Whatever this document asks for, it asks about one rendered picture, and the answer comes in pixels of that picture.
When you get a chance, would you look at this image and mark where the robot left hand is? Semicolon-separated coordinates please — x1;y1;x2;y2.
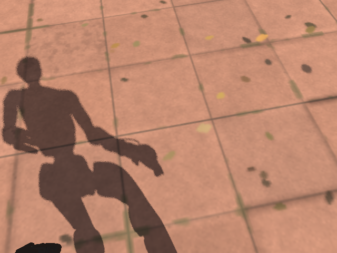
15;242;62;253

